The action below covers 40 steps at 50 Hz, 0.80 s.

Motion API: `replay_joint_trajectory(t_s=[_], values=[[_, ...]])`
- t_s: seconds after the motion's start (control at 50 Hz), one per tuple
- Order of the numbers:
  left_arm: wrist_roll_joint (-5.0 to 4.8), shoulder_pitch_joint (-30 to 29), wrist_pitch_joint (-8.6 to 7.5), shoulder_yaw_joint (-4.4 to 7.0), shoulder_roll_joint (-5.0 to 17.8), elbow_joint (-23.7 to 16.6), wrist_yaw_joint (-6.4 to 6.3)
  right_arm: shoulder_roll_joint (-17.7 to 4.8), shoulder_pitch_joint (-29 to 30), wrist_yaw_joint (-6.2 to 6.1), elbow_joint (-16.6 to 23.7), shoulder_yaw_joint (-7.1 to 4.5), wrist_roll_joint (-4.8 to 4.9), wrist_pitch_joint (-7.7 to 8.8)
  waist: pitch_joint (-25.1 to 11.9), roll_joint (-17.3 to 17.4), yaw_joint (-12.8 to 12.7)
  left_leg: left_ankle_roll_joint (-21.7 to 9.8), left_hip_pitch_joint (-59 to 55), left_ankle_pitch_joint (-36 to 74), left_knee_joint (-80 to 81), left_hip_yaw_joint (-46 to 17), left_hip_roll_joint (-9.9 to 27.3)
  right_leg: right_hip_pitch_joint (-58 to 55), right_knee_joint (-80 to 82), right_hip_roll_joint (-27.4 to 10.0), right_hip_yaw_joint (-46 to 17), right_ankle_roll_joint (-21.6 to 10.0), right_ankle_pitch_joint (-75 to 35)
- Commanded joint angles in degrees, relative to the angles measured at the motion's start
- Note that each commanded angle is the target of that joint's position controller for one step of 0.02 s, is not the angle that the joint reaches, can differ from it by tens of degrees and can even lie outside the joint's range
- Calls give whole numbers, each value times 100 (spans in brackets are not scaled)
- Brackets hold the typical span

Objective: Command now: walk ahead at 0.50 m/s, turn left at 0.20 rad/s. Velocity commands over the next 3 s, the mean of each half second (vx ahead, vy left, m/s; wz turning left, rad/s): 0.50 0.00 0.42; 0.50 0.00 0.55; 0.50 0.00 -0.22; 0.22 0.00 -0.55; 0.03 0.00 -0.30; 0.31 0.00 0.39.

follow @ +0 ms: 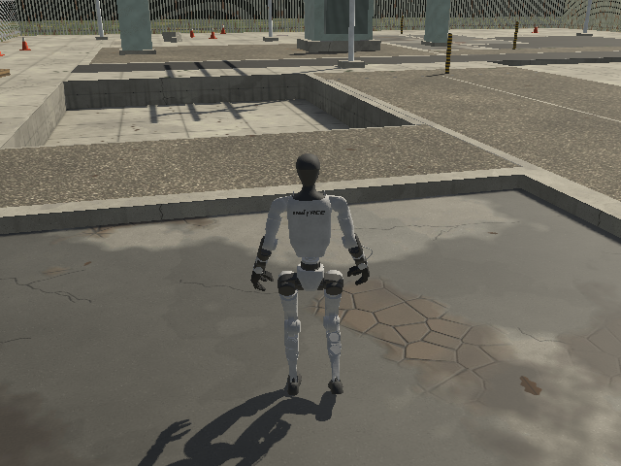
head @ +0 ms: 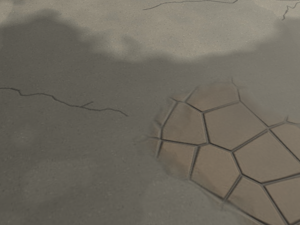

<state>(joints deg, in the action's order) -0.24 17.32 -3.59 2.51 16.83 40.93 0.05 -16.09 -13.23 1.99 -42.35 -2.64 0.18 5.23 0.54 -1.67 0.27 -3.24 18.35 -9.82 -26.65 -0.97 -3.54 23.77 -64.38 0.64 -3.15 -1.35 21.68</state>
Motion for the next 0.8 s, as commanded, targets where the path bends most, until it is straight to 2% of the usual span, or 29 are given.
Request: replay_joint_trajectory(t_s=[0.02,0.06,0.12,0.18,0.22,0.26,0.28,0.3,0.32,0.34,0.36,0.38,0.4,0.42,0.44,0.46,0.5,0.54,0.6,0.64,0.72,0.74,0.78,0.8], values=[[90,-259,-185,166,492,-589,3,-663,-160,-45,317,-147,-6,4,-129,722,-6,-1105,-1202,343,1450,-2198,1411,1393,498,-490,-162,115,-360],[110,-421,-174,121,367,-631,-11,-795,-233,-105,265,-191,45,-2,-140,736,-7,-1169,-954,831,1525,-1861,1318,1233,1137,-423,-14,264,-532],[93,-1074,-208,33,186,-744,12,-976,-434,-201,155,-261,98,-61,-43,665,186,-1018,-608,980,1514,-1488,1125,822,2348,-278,30,397,-1570],[15,-1594,-267,34,225,-824,75,-1019,-758,-248,50,-280,133,-141,-18,680,379,-912,-522,770,1364,-1547,1101,387,3091,-71,-1,456,-2276],[-25,-1818,-306,72,327,-894,103,-1013,-928,-266,5,-285,161,-190,-8,696,412,-847,-677,515,1174,-1799,1177,211,3418,-1,-87,420,-2243],[-50,-1795,-347,138,463,-910,112,-1028,-931,-286,10,-303,161,-234,-17,794,301,-739,-827,343,928,-2104,1258,-95,3673,10,-142,319,-1973],[-55,-1604,-366,178,520,-864,104,-1013,-867,-293,30,-307,160,-255,-59,847,153,-662,-819,347,737,-2177,1232,-425,3836,-2,-110,228,-1884],[-39,-1222,-376,243,610,-755,76,-895,-821,-292,59,-277,147,-267,-210,836,-59,-535,-702,439,396,-2127,1058,-1035,4046,-46,-55,92,-1834],[31,-597,-389,330,812,-670,24,-666,-738,-276,140,-199,104,-248,-677,687,-385,-348,-333,435,-495,-1872,777,-2086,3994,-494,-379,-161,-1700],[66,351,-352,425,1193,-563,-36,-255,-813,-274,287,-68,-39,-220,-1511,-256,-684,-90,526,-1003,-2275,-1212,299,-3531,3927,-1625,-1478,-505,-1552],[82,543,-249,495,1465,-371,28,-206,-1490,-270,484,-29,179,-155,-1821,-2059,-304,98,2274,-2572,-3712,-710,-26,-4430,4534,-2600,-3950,-1300,-44],[24,306,-242,378,889,-450,47,-773,-1272,-297,302,-163,254,-180,-1130,-1100,-423,182,2769,-2162,-4370,-881,387,-3908,4765,-2408,-3798,-1191,806],[5,92,-234,297,609,-458,33,-946,-755,-280,363,-225,205,-214,-530,-623,-490,209,2839,-1634,-4473,-776,529,-3305,4807,-2145,-2839,-991,386],[45,-177,-231,243,494,-460,45,-841,-595,-276,365,-226,157,-249,-289,-268,-352,265,2605,-1238,-4391,-686,694,-2757,4931,-1880,-2205,-897,-356],[68,-356,-222,214,379,-405,51,-764,-447,-253,428,-239,116,-267,-64,-293,-253,299,2527,-997,-4185,-669,821,-2382,5057,-1700,-1755,-891,-888],[100,-451,-236,205,356,-364,43,-658,-437,-215,462,-237,136,-300,23,-443,-145,312,2309,-841,-4070,-626,944,-2065,5201,-1569,-1336,-843,-1235],[72,-474,-291,239,394,-259,43,-452,-342,-177,543,-198,148,-356,61,-467,-94,373,2237,-629,-3905,-500,1000,-1839,5410,-1503,-823,-911,-1789],[57,-442,-317,295,543,-136,28,-379,-109,-157,673,-172,107,-378,122,-316,-91,449,2392,-319,-3514,-485,1041,-1832,5530,-1559,-455,-994,-2264],[58,-434,-284,341,713,2,3,-312,233,-70,774,-122,111,-346,143,-199,-174,442,2292,516,-2586,-357,1037,-1933,5569,-1476,177,-925,-2658],[29,-349,-249,360,818,93,-19,-267,627,6,878,-85,107,-307,230,-145,-317,372,2084,1012,-1930,-163,970,-1958,5567,-1430,535,-831,-2716],[-86,-58,-153,422,1038,306,-30,-326,1211,124,1165,-87,128,-312,389,-140,-442,135,1952,867,-1204,121,851,-2460,5411,-1617,888,-659,-2948],[-115,-31,-117,441,1094,340,-33,-377,1258,146,1225,-109,121,-320,382,-162,-407,41,1869,625,-1095,219,776,-2619,5246,-1663,982,-605,-3336],[-157,-42,-42,495,1281,353,-66,-579,997,151,1253,-216,83,-360,87,-344,-150,-201,1192,18,-1000,558,405,-2812,4465,-1654,1220,-477,-5181],[-179,-82,6,507,1337,345,-88,-768,410,133,1130,-333,78,-385,-260,-340,219,-368,375,-44,-827,713,148,-2719,3585,-1559,1376,-382,-5911]])
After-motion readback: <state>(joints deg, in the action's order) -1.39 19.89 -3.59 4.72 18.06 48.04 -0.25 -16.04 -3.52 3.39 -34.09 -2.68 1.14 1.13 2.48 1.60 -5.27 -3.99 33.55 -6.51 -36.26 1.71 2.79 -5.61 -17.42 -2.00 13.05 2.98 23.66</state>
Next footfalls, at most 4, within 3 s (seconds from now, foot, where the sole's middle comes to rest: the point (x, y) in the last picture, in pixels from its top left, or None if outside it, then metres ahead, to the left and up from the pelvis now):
0.32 right None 0.34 -0.12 -0.77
0.82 left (100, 219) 0.52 0.22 -0.77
1.38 right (112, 146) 0.90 0.20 -0.77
1.82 left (70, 119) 1.07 0.45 -0.77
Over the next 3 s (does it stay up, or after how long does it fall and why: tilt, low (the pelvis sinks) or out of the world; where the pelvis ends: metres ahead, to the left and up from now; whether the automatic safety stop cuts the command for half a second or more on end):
stays up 1.11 0.27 -0.01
